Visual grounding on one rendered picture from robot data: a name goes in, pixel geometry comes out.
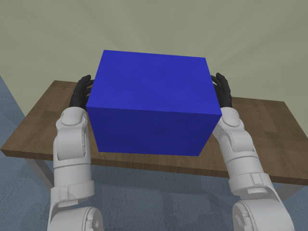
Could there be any robot right hand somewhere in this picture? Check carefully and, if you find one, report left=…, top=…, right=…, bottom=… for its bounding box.
left=211, top=73, right=232, bottom=108

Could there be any carton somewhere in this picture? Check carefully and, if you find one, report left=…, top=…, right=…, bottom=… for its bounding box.
left=86, top=50, right=222, bottom=156

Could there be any robot left hand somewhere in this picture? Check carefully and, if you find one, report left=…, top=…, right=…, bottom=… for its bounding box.
left=69, top=75, right=94, bottom=112

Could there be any left robot forearm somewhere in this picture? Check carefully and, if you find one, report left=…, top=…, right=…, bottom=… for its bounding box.
left=47, top=107, right=95, bottom=231

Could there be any right robot forearm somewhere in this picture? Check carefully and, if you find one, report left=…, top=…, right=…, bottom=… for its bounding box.
left=212, top=107, right=295, bottom=231

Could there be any robot right upper arm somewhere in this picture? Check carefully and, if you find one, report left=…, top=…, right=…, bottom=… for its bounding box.
left=232, top=198, right=294, bottom=231

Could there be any robot left upper arm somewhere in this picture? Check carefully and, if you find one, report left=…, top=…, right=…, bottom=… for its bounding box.
left=48, top=206, right=104, bottom=231

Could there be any table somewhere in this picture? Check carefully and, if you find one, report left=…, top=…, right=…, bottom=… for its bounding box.
left=0, top=80, right=308, bottom=202

